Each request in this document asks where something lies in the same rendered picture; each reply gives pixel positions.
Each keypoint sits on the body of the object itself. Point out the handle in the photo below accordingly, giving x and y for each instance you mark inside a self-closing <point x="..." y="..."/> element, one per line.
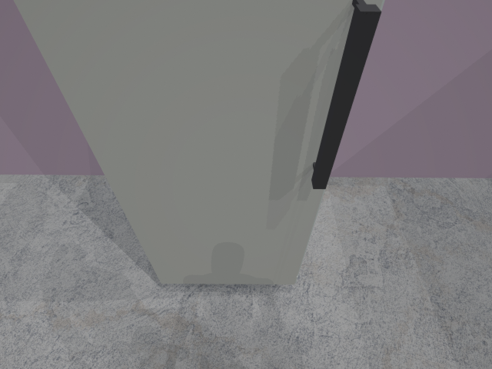
<point x="360" y="36"/>

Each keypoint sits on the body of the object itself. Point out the fridge door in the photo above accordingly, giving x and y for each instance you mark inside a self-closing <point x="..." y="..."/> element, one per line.
<point x="206" y="117"/>

